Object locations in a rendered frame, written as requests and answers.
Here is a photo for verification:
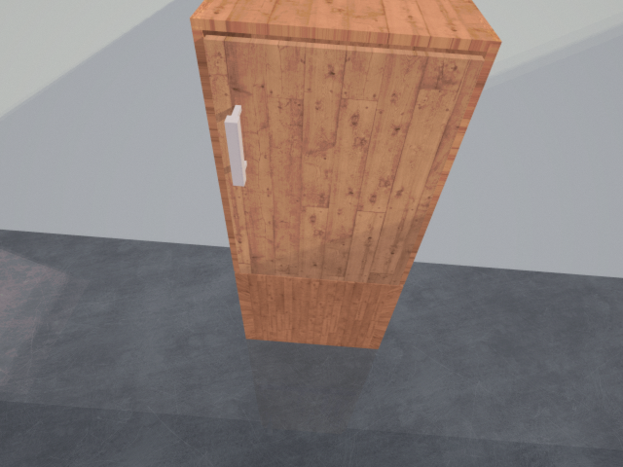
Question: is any handle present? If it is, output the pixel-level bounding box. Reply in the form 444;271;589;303
224;105;247;187

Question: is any cupboard door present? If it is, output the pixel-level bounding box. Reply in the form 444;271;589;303
203;35;485;285

